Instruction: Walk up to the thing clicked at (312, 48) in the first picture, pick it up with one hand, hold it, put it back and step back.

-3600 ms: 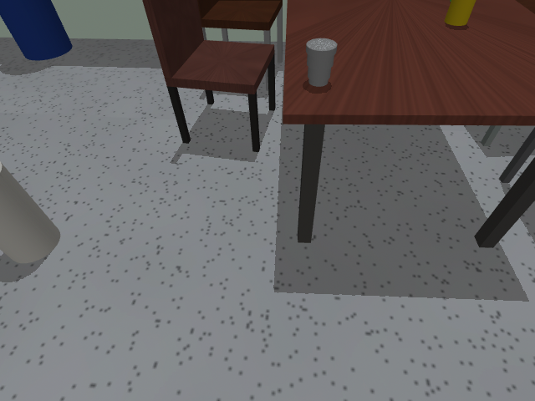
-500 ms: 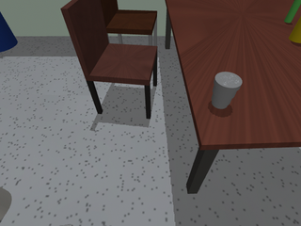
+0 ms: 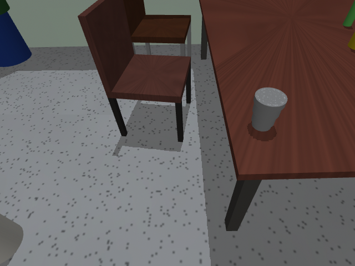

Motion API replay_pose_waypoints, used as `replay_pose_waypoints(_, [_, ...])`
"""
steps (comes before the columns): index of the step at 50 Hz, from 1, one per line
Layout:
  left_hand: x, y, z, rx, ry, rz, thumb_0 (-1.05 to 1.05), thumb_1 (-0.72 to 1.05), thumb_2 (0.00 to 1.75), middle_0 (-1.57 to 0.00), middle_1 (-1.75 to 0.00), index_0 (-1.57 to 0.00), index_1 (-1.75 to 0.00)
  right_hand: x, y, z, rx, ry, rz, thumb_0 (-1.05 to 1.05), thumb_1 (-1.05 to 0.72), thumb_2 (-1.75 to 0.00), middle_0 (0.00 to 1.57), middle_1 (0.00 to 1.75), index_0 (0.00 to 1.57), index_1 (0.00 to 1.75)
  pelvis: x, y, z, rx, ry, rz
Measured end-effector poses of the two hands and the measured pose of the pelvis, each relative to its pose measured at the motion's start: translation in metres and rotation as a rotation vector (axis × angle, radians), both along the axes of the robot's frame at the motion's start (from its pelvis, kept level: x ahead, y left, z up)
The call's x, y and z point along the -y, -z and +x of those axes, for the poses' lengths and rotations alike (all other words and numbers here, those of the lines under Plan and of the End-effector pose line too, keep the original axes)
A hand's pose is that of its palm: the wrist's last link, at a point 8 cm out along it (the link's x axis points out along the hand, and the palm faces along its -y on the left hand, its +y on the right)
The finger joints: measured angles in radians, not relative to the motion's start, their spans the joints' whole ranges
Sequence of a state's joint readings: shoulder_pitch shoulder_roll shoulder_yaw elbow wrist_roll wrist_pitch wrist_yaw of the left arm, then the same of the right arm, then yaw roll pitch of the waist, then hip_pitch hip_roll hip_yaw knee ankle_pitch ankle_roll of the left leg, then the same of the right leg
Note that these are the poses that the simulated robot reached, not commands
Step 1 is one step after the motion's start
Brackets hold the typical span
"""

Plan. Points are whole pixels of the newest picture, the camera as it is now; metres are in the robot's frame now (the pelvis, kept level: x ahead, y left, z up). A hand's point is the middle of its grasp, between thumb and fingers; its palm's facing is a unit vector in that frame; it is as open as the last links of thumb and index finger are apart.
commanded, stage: walk up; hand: right
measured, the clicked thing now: (265, 111) +0.54 -0.23 +0.03
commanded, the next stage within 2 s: stand in 0.26 s
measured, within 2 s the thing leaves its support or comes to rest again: neither
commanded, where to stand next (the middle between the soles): +0.06 -0.01 m, yaw -1 degrees
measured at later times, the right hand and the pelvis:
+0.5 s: hand out of the picture +0.07 -0.25 -0.16, palm faces -0.03 +0.94 -0.33, open 7.4 cm; pelvis +0.01 +0.00 +0.00, yaw +0 degrees
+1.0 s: hand out of the picture +0.10 -0.25 -0.16, palm faces -0.05 +0.94 -0.33, open 7.4 cm; pelvis +0.02 +0.00 +0.00, yaw +1 degrees
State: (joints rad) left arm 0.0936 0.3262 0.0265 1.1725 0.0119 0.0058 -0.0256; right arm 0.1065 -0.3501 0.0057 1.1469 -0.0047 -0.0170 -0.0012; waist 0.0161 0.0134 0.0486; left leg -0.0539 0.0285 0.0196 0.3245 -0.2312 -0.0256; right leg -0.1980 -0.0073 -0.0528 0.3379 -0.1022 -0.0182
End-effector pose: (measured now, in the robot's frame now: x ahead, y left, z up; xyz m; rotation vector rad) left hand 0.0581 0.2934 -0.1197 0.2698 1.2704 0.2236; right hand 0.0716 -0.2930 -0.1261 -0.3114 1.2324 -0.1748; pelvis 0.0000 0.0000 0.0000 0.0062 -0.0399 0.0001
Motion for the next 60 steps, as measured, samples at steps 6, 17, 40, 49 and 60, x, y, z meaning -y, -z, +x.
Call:
replay_pose_waypoints(6, [0.003,0.0,0.01,0.02,0.014,-0.005,0.01,0.91,0.89,-0.2,-0.3,-0.21,-0.3,0.003,-0.001,-0.006,-0.01,0.013,-0.008,0.01,-0.9,-0.9,0.2,0.3,0.2,0.3,0.0,0.0,0.001,-0.002,0.003,-0.001])
replay_pose_waypoints(17, [0.002,-0.001,0.029,0.049,0.046,-0.004,0.01,0.91,0.89,-0.2,-0.3,-0.21,-0.3,0.004,-0.002,-0.011,-0.025,0.029,-0.018,0.01,-0.9,-0.9,0.2,0.3,0.2,0.3,-0.002,0.0,0.005,-0.007,0.002,-0.003])
replay_pose_waypoints(40, [-0.008,-0.005,0.031,0.035,0.032,0.024,0.01,0.91,0.89,-0.2,-0.3,-0.21,-0.3,-0.003,-0.001,0.017,-0.004,-0.003,-0.002,0.01,-0.9,-0.9,0.2,0.3,0.2,0.3,-0.004,-0.001,0.02,-0.008,-0.014,-0.006])
replay_pose_waypoints(49, [-0.006,-0.004,0.028,0.027,0.023,0.02,0.01,0.91,0.89,-0.2,-0.3,-0.21,-0.3,-0.002,-0.003,0.023,0.004,-0.014,-0.007,0.01,-0.9,-0.9,0.2,0.3,0.2,0.3,-0.003,-0.001,0.021,-0.009,-0.017,-0.006])
replay_pose_waypoints(60, [-0.006,-0.004,0.026,0.014,0.02,0.024,0.01,0.91,0.89,-0.2,-0.3,-0.21,-0.3,-0.001,-0.001,0.02,-0.015,-0.013,-0.005,0.01,-0.9,-0.9,0.2,0.3,0.2,0.3,-0.002,-0.001,0.023,-0.01,-0.021,-0.007])
